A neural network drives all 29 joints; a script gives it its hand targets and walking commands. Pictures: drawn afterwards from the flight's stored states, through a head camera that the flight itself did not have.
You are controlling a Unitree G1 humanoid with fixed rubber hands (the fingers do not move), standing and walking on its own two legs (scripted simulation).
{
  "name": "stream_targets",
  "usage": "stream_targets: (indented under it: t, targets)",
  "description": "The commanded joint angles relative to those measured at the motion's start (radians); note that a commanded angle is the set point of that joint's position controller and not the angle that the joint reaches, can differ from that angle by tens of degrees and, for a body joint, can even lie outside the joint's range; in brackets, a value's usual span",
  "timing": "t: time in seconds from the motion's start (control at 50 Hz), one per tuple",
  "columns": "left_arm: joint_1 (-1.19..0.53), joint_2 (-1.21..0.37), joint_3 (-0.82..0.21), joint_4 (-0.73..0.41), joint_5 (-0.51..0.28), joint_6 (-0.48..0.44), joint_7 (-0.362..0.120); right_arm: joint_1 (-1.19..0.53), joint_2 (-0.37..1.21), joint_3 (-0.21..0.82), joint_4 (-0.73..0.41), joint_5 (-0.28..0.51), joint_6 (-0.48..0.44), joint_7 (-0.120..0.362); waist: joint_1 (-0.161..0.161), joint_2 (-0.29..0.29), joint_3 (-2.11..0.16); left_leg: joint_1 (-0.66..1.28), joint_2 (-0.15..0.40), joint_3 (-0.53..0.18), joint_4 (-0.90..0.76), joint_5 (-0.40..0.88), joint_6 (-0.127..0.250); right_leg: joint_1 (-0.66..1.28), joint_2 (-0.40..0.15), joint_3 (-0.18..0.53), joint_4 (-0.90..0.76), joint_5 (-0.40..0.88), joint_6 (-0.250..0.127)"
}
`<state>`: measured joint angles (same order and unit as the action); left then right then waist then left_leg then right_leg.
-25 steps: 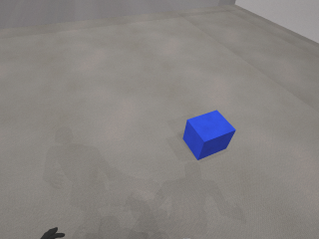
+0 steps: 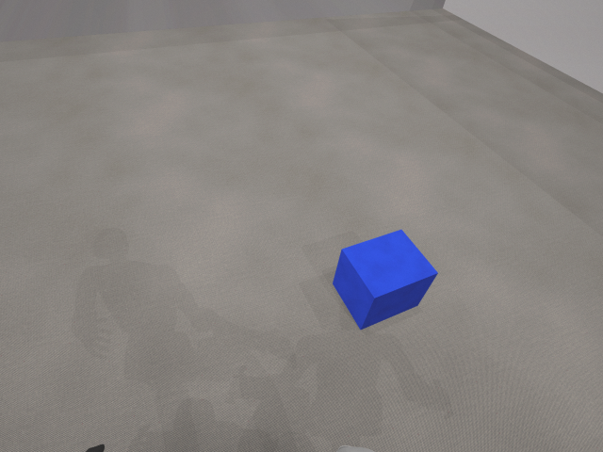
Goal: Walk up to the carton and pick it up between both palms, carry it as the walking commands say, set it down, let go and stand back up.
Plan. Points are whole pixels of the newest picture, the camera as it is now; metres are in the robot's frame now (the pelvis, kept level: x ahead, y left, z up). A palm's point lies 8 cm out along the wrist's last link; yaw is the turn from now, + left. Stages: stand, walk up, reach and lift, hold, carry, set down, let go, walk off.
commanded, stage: walk up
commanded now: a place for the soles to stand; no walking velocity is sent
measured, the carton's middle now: (381, 278) +0.82 -0.34 -0.64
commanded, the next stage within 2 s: none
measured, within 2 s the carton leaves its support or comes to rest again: neither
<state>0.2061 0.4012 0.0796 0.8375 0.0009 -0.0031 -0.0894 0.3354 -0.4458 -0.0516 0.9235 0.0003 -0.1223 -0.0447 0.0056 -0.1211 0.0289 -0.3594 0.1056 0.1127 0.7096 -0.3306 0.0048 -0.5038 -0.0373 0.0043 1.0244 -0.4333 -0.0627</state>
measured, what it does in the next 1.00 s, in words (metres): walks ahead: right foot, then left foot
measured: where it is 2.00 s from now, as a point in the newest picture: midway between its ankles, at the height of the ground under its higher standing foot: (375, 430)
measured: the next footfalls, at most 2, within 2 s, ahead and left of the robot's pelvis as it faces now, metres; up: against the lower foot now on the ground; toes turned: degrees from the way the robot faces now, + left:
right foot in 0.10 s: +0.12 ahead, -0.15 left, +0.00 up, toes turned -3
left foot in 0.36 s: +0.19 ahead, +0.08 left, +0.00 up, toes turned +8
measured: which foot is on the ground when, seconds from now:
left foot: down 0.00-0.10, up 0.12-0.34, down 0.36-0.68, up 0.70-0.92, down 0.94-1.00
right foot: up 0.00-0.08, down 0.10-0.40, up 0.42-0.66, down 0.68-0.98, up 1.00-1.00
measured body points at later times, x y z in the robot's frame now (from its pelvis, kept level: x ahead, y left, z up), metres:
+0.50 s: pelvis +0.12 -0.07 +0.00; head +0.14 -0.04 +0.45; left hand +0.19 +0.24 -0.13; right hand +0.16 -0.42 -0.08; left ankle +0.15 +0.07 -0.71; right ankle +0.10 -0.17 -0.67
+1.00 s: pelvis +0.21 -0.16 -0.01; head +0.25 -0.13 +0.44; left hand +0.27 +0.15 -0.14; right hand +0.27 -0.51 -0.09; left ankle +0.26 -0.03 -0.71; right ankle +0.21 -0.24 -0.70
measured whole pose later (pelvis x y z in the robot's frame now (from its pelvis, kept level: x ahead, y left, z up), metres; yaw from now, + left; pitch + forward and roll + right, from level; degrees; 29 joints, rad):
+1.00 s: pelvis +0.21 -0.16 -0.01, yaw +0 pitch +1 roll +1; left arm 0.29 0.40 0.08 0.82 0.00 0.02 -0.06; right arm 0.27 -0.44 -0.05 0.92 0.00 -0.11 -0.07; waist 0.01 -0.08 0.06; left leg -0.48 0.08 0.10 0.78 -0.28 0.01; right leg -0.45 0.00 -0.07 0.90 -0.44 -0.06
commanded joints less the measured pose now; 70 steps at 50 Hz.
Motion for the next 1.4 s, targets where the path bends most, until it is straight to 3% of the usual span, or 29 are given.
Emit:
stream_targets:
  t: [0.0, 0.04, 0.06, 0.08, 0.1, 0.14, 0.2, 0.28, 0.34, 0.38, 0.4, 0.5, 0.6, 0.64, 0.66, 0.68, 0.7, 0.78, 0.86, 0.92, 0.96, 0.98, 1.08, 1.2, 1.22, 1.24, 1.26, 1.3, 1.38]
  targets:
    - [0.033, 0.231, 0.095, -0.070, 0.047, 0.001, -0.018, -0.066, -0.376, -0.102, -0.054, -0.032, -0.018, -0.003, 0.029, 0.323, 0.022, -0.023, 0.307, -0.283, -0.343, -0.260, 0.230, -0.055, -0.087, 0.051, -0.158, -0.046, 0.052]
    - [0.154, 0.241, 0.112, -0.012, 0.047, -0.008, -0.011, -0.151, -0.342, -0.087, -0.070, -0.034, -0.006, 0.004, 0.114, 0.251, -0.008, -0.184, 0.231, -0.167, -0.168, -0.321, 0.164, 0.201, -0.039, -0.012, -0.332, 0.045, 0.048]
    - [0.260, 0.270, 0.128, 0.036, 0.059, -0.019, 0.002, -0.144, -0.268, -0.063, -0.069, -0.040, 0.007, 0.005, 0.167, 0.063, -0.042, -0.337, 0.131, -0.062, 0.135, -0.325, 0.105, 0.396, 0.011, 0.028, -0.428, -0.019, 0.046]
    - [0.273, 0.356, 0.138, 0.019, 0.070, -0.025, 0.020, -0.127, -0.142, -0.020, -0.080, -0.034, 0.015, 0.001, 0.193, -0.284, 0.026, -0.568, -0.042, 0.039, 0.509, -0.306, 0.038, 0.393, -0.151, 0.449, -0.713, -0.335, 0.003]
    - [0.133, 0.386, 0.133, -0.050, 0.045, -0.030, 0.029, -0.125, -0.149, -0.017, -0.090, -0.031, 0.026, -0.016, 0.115, -0.191, 0.090, -0.581, -0.072, -0.094, 0.571, -0.243, 0.036, 0.262, -0.230, 0.667, -0.882, -0.432, -0.057]
    - [0.076, 0.342, 0.113, -0.055, 0.029, -0.023, 0.032, -0.131, -0.266, -0.049, -0.051, -0.019, 0.024, -0.009, 0.088, 0.000, 0.101, -0.475, 0.002, -0.107, 0.541, -0.114, 0.024, 0.217, -0.208, 0.606, -0.822, -0.326, -0.091]
    - [0.094, 0.291, 0.096, -0.072, 0.042, -0.033, 0.041, -0.040, -0.255, -0.048, -0.030, 0.011, -0.001, -0.007, 0.063, -0.015, 0.013, -0.395, 0.008, -0.083, 0.306, -0.155, 0.020, 0.331, -0.189, 0.397, -0.603, 0.274, -0.168]
    - [0.126, 0.262, 0.083, -0.096, 0.046, -0.023, 0.037, -0.035, -0.203, -0.039, -0.036, 0.013, -0.016, -0.010, 0.074, -0.082, -0.063, -0.241, -0.049, -0.020, 0.097, -0.173, 0.029, 0.349, -0.185, 0.288, -0.529, 0.598, -0.194]
    - [-0.010, 0.203, 0.060, -0.151, 0.036, -0.015, 0.029, 0.205, -0.200, -0.059, 0.040, 0.012, -0.030, -0.026, -0.072, -0.001, -0.187, 0.255, -0.080, 0.013, -0.225, 0.187, 0.054, 0.118, -0.075, 0.089, -0.258, 0.639, -0.113]
    - [0.014, 0.111, 0.045, -0.183, 0.047, -0.024, 0.026, 0.275, -0.397, -0.115, 0.023, -0.023, -0.031, -0.050, -0.101, 0.331, -0.257, 0.594, 0.382, -0.676, -0.358, 0.110, 0.250, -0.344, 0.072, 0.016, 0.120, -0.070, 0.017]
    - [-0.042, 0.230, 0.072, -0.173, 0.072, -0.008, 0.029, 0.194, -0.414, -0.112, 0.010, -0.003, -0.022, -0.054, -0.110, 0.192, -0.218, 0.545, 0.427, -0.698, -0.333, -0.026, 0.333, -0.377, -0.020, 0.129, 0.189, -0.103, 0.038]
    - [0.013, 0.212, 0.083, -0.104, 0.056, 0.004, 0.006, 0.045, -0.328, -0.085, -0.031, -0.018, -0.016, -0.039, -0.017, 0.173, 0.011, 0.169, 0.267, -0.334, -0.298, -0.024, 0.249, -0.255, -0.070, 0.087, 0.041, -0.026, 0.062]
    - [0.056, 0.229, 0.099, -0.082, 0.043, 0.009, -0.006, -0.063, -0.373, -0.097, -0.059, -0.032, -0.016, -0.020, 0.043, 0.313, 0.002, -0.049, 0.287, -0.277, -0.251, -0.138, 0.222, -0.004, -0.078, 0.037, -0.174, -0.040, 0.046]
    - [0.232, 0.256, 0.124, -0.002, 0.053, -0.007, 0.009, -0.113, -0.294, -0.068, -0.065, -0.041, 0.003, -0.016, 0.154, 0.122, -0.060, -0.291, 0.159, -0.111, 0.107, -0.189, 0.127, 0.359, 0.011, -0.006, -0.363, 0.000, 0.044]
    - [0.280, 0.340, 0.139, 0.004, 0.070, -0.014, 0.026, -0.094, -0.171, -0.028, -0.072, -0.036, 0.012, -0.016, 0.195, -0.257, -0.010, -0.517, -0.010, 0.032, 0.508, -0.222, 0.050, 0.410, -0.123, 0.344, -0.634, -0.246, 0.009]
    - [0.150, 0.388, 0.134, -0.069, 0.042, -0.021, 0.035, -0.100, -0.137, -0.014, -0.097, -0.031, 0.023, -0.034, 0.126, -0.260, 0.058, -0.577, -0.093, -0.078, 0.584, -0.270, 0.035, 0.282, -0.225, 0.640, -0.828, -0.273, -0.049]
    - [0.107, 0.372, 0.135, -0.072, 0.029, -0.014, 0.036, -0.121, -0.234, -0.041, -0.075, -0.029, 0.033, -0.039, 0.115, -0.073, 0.078, -0.507, -0.035, -0.139, 0.573, -0.201, 0.037, 0.245, -0.228, 0.636, -0.838, -0.341, -0.087]
    - [0.089, 0.293, 0.096, -0.092, 0.039, -0.022, 0.049, -0.022, -0.260, -0.050, -0.031, 0.006, 0.008, -0.022, 0.063, -0.022, 0.015, -0.397, 0.002, -0.082, 0.363, -0.175, 0.022, 0.306, -0.192, 0.408, -0.576, 0.252, -0.162]
    - [0.105, 0.270, 0.085, -0.120, 0.052, -0.012, 0.042, -0.004, -0.219, -0.042, -0.031, 0.013, -0.007, -0.022, 0.068, -0.083, -0.047, -0.236, -0.050, -0.027, 0.155, -0.221, 0.031, 0.277, -0.187, 0.318, -0.528, 0.463, -0.191]
    - [-0.023, 0.212, 0.061, -0.171, 0.045, 0.000, 0.031, 0.213, -0.208, -0.058, 0.040, 0.011, -0.023, -0.039, -0.070, -0.014, -0.150, 0.240, -0.089, 0.010, -0.179, 0.106, 0.054, 0.038, -0.091, 0.125, -0.289, 0.521, -0.126]
    - [-0.002, 0.106, 0.047, -0.208, 0.055, -0.006, 0.030, 0.282, -0.403, -0.113, 0.022, -0.028, -0.025, -0.064, -0.094, 0.349, -0.224, 0.537, 0.378, -0.707, -0.361, 0.014, 0.240, -0.378, 0.067, 0.014, 0.141, -0.087, 0.015]
    - [-0.064, 0.233, 0.076, -0.199, 0.079, 0.012, 0.033, 0.202, -0.426, -0.111, 0.010, -0.009, -0.015, -0.071, -0.111, 0.199, -0.187, 0.479, 0.432, -0.738, -0.337, -0.105, 0.327, -0.396, -0.020, 0.133, 0.214, -0.119, 0.036]
    - [0.019, 0.216, 0.089, -0.124, 0.057, 0.021, 0.011, 0.058, -0.335, -0.083, -0.033, -0.020, -0.012, -0.058, -0.014, 0.163, 0.010, 0.145, 0.266, -0.368, -0.258, -0.006, 0.253, -0.267, -0.066, 0.088, 0.094, -0.050, 0.064]
    - [0.100, 0.231, 0.106, -0.086, 0.042, 0.016, 0.004, -0.068, -0.379, -0.093, -0.066, -0.036, -0.005, -0.038, 0.070, 0.290, -0.020, -0.079, 0.263, -0.277, -0.150, -0.125, 0.210, 0.041, -0.060, 0.013, -0.210, -0.027, 0.042]
    - [0.196, 0.247, 0.119, -0.043, 0.049, 0.007, 0.013, -0.093, -0.332, -0.077, -0.069, -0.041, 0.005, -0.036, 0.130, 0.189, -0.058, -0.217, 0.194, -0.181, 0.044, -0.139, 0.155, 0.247, -0.012, -0.007, -0.308, -0.006, 0.043]
    - [0.288, 0.311, 0.138, -0.012, 0.070, -0.004, 0.029, -0.081, -0.227, -0.043, -0.070, -0.040, 0.018, -0.032, 0.189, -0.148, -0.047, -0.414, 0.041, -0.016, 0.454, -0.110, 0.072, 0.372, -0.067, 0.211, -0.546, -0.193, 0.023]
    - [0.184, 0.374, 0.133, -0.073, 0.051, -0.011, 0.038, -0.079, -0.139, -0.012, -0.098, -0.035, 0.025, -0.047, 0.144, -0.310, 0.052, -0.599, -0.106, -0.058, 0.587, -0.305, 0.034, 0.293, -0.191, 0.593, -0.754, -0.194, -0.018]
    - [0.094, 0.368, 0.127, -0.093, 0.030, 0.000, 0.046, -0.112, -0.265, -0.049, -0.072, -0.029, 0.040, -0.055, 0.108, -0.076, 0.081, -0.489, -0.031, -0.117, 0.611, -0.215, 0.031, 0.190, -0.213, 0.636, -0.786, -0.200, -0.075]
    - [0.115, 0.286, 0.095, -0.108, 0.041, -0.014, 0.059, 0.005, -0.255, -0.048, -0.032, 0.003, 0.014, -0.036, 0.064, -0.010, 0.005, -0.411, -0.009, -0.083, 0.379, -0.174, 0.025, 0.321, -0.189, 0.405, -0.540, 0.313, -0.140]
